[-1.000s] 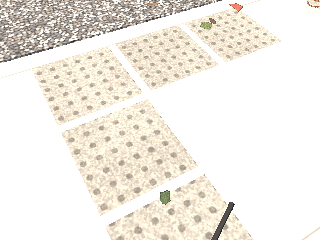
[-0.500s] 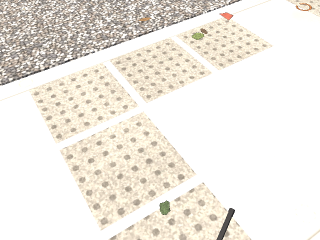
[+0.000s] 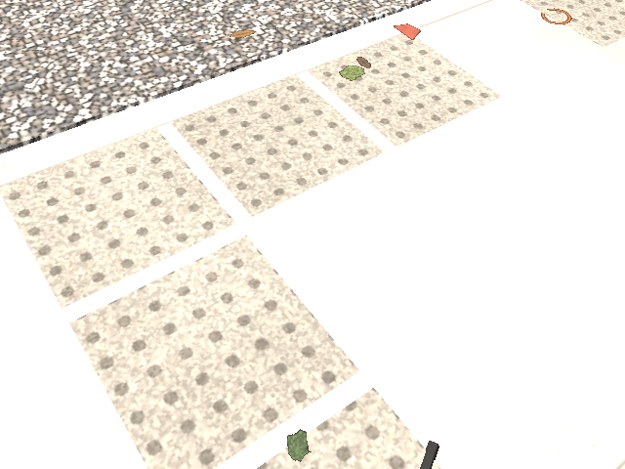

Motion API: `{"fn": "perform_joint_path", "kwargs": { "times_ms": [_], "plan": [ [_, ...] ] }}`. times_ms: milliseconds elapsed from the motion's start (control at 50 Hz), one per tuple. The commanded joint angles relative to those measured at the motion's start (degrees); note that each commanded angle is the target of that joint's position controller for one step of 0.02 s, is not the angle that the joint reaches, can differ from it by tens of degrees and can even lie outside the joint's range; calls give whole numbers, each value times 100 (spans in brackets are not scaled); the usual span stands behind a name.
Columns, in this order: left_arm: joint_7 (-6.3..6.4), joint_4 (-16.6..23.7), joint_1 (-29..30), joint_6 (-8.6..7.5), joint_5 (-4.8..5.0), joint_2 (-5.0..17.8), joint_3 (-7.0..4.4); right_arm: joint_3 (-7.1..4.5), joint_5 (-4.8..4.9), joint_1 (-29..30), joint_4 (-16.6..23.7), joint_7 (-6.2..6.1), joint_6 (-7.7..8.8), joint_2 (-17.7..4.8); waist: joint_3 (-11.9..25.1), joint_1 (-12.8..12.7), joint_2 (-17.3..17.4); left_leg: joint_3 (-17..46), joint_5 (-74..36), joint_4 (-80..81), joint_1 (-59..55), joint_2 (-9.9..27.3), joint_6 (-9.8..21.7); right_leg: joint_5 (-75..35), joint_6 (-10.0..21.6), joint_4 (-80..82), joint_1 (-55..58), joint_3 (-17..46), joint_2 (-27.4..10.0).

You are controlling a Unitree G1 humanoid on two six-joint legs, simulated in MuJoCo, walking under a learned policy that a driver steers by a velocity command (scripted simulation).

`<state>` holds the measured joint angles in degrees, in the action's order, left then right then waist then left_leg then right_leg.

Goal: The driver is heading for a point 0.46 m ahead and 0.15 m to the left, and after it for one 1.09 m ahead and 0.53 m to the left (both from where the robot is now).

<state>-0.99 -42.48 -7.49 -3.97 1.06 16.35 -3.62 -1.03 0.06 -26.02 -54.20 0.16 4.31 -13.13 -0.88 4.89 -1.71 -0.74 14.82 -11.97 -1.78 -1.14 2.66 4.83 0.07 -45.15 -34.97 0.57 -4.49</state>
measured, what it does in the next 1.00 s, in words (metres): walks ahead, turning left: right foot, then left foot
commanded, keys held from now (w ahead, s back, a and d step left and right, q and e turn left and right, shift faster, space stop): w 0.16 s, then w+q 0.84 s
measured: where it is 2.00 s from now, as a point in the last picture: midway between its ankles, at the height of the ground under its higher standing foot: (133, 260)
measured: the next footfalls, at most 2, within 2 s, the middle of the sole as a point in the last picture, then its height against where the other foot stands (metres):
right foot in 0.20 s outside the picture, level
left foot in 0.74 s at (229, 440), level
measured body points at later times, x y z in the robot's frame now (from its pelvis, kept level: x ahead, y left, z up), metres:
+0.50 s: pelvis +0.28 -0.06 +0.00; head +0.30 -0.05 +0.45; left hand +0.29 +0.22 -0.13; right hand +0.45 -0.32 -0.11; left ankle +0.40 +0.13 -0.67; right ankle +0.26 -0.15 -0.75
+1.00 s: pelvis +0.56 +0.05 +0.00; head +0.59 +0.08 +0.45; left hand +0.63 +0.37 -0.10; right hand +0.74 -0.18 -0.11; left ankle +0.53 +0.11 -0.75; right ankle +0.74 -0.09 -0.68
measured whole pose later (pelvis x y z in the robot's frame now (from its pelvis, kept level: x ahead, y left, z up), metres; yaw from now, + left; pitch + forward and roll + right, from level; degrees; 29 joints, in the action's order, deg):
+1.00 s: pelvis +0.56 +0.05 +0.00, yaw +25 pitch +2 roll +0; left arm -0.4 -42.8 -4.2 -5.7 -0.7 17.7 -2.7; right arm -3.8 0.7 -18.6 -40.6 0.3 3.0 -15.8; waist -2.7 2.6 -1.5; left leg 4.0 9.7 -19.5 10.9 -6.3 5.5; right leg 10.4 -2.9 -50.7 -36.5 5.1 -5.9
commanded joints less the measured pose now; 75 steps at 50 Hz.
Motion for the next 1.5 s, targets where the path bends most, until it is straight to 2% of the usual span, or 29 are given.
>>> {"fn": "perform_joint_path", "kwargs": {
  "times_ms": [20,120,180,200,220,240,260,300,360,420,620,680,720,740,760,780,800,840,860,940,1040,1140,1200,1220,1240,1260,1280,1320,1500],
  "plan": [
    [-93,652,1114,-129,31,34,86,-214,22,-131,216,-87,18,-1086,-598,113,717,670,-1379,650,401,1204,756,-674,-110,924,-171,-260,177],
    [-207,800,1393,-184,56,288,53,-285,112,-185,119,-96,-39,-1170,-698,-110,742,603,-2180,338,-145,1608,658,-504,232,1521,122,-133,250],
    [-121,385,-107,-164,26,783,-203,-324,62,-27,187,-104,-136,-1255,424,-1001,836,312,-4909,-1608,-65,1348,392,-203,646,1612,2351,-412,672],
    [-38,135,-1230,-134,-10,1047,-304,-248,-15,18,314,-111,-146,-1108,1230,-1480,587,298,-3757,-3153,1151,1127,228,-14,934,1370,4245,371,-54],
    [-34,-15,-1721,-120,-116,1618,-409,13,-25,-824,441,-56,-53,-162,2323,-1045,-1101,188,348,-5493,3348,16,-153,1375,1842,1838,6356,3216,-1732],
    [-39,-51,-1714,-114,-90,1027,-265,-105,165,-581,324,-32,79,-664,2429,-1242,-1045,981,1672,-6318,3908,-52,-106,2395,1871,2875,5972,4408,-1931],
    [-15,-49,-1174,-135,-59,775,-167,-271,348,147,590,-32,134,-1143,1171,-1145,-773,894,1286,-6509,4384,266,-33,2404,1496,3040,5011,3412,-1723],
    [-25,-60,-438,-197,-95,412,-71,-291,247,616,670,-97,118,-1010,284,-754,-200,701,395,-5971,3987,752,-25,1132,1185,3353,3388,1915,-1260],
    [-63,-218,-122,-341,-171,231,-63,-298,196,248,543,-107,-141,-609,85,-351,-331,729,-7,-5609,3263,988,-87,322,1100,3803,2420,784,-923],
    [-24,-408,-164,-410,-191,422,-118,-328,149,641,783,-132,-258,-604,-246,-312,-169,835,-569,-5136,3771,1013,-181,-133,1152,4029,2270,175,-923],
    [148,-787,-1034,-96,-57,907,-208,-183,118,2491,1690,269,-114,-451,-602,-965,169,7,-1626,-2487,4402,745,-1,-1364,929,3636,3951,-976,-1118],
    [189,-739,-936,65,-18,1108,-263,-284,131,2346,1896,355,-146,-675,-235,-690,-127,-440,-782,-2386,3774,312,271,-3699,740,2722,4368,-1213,-1182],
    [244,-660,-790,164,-6,1208,-282,-528,156,1194,1712,319,-184,-1096,485,12,-265,-642,-528,-2234,2145,-175,587,-4848,551,984,4050,-1380,-1023],
    [269,-578,-750,145,-32,1122,-230,-737,162,189,1476,214,-229,-1483,998,517,36,-132,-742,-1921,426,-77,855,-3813,317,-546,2947,-1407,-796],
    [158,-282,-1354,-3,-235,237,49,-881,183,74,1439,127,-236,-2186,1530,-59,1593,2882,-116,-1732,-1857,1502,1889,1319,-77,-2772,170,-1211,232],
    [64,-182,-941,-275,-83,488,59,-756,126,-9,1662,138,-158,-1842,2436,154,1189,5045,497,-653,-2458,2146,2411,2895,-81,-3734,-717,241,778],
    [-3,12,-261,-429,146,853,-49,-641,46,144,1626,153,-93,-1478,1710,327,826,4220,180,-469,-2060,1962,2001,2411,90,-3687,-1241,560,413],
    [48,36,-118,-502,15,739,-17,-541,72,889,1724,147,-33,-1129,666,-202,63,2816,-1020,-446,-338,1468,1590,1669,154,-2589,-813,481,-46],
    [63,-7,-246,-438,-64,813,-67,-482,13,1144,1825,122,-19,-979,533,-412,180,2436,-1551,-337,248,1305,1520,1482,106,-2255,-368,510,-187],
    [71,89,-222,-199,-203,555,-29,-528,64,1150,1873,15,-6,-1183,239,-595,229,1802,-2267,-29,1311,1012,1513,962,-296,-1159,42,291,-140],
    [29,405,851,-217,-143,350,83,-585,103,765,1749,-103,-87,-1338,51,-174,573,1394,-1326,-135,1771,565,1023,-944,-423,1011,610,161,304],
    [-47,546,1020,-322,-58,702,-47,-584,147,513,1622,-136,-149,-1251,76,-197,808,2179,-736,-764,1110,907,833,-614,-204,1674,863,469,380],
    [-13,308,31,-410,-96,955,-222,-511,104,661,1698,-139,-200,-1015,482,-739,920,2218,-1159,-1813,1160,614,538,-144,162,1988,2247,354,315],
    [32,236,-791,-425,-187,1245,-306,-372,25,615,1801,-118,-193,-664,1269,-1066,345,1770,-498,-3366,1774,247,318,273,505,1925,3647,1219,-597],
    [17,50,-1285,-338,-242,1704,-420,-267,192,-186,1982,-108,-142,-329,1929,-697,-1645,1043,1875,-5255,3841,-517,-74,1696,1444,2515,5436,3940,-1843],
    [-23,101,-1187,-315,-102,1189,-316,-353,265,-194,1830,-136,-143,-931,1619,-810,-1220,1190,1832,-6101,4616,-79,-148,2995,1426,2837,5320,4563,-1954],
    [2,179,-945,-277,-80,828,-219,-450,225,408,1867,-138,-175,-1268,923,-956,-687,1094,1291,-6319,4804,123,-178,2812,1174,2902,4687,3649,-1723],
    [24,163,-514,-212,-157,579,-126,-472,90,952,1992,-134,-205,-1195,239,-809,-249,909,587,-5970,4503,483,-214,1281,989,3034,3509,2278,-1262],
    [81,-197,-545,-249,-122,848,-211,-342,135,1494,2291,40,-286,-654,-68,-706,-222,542,-908,-4145,4379,805,-306,-794,1049,3640,3152,74,-998]
  ]
}}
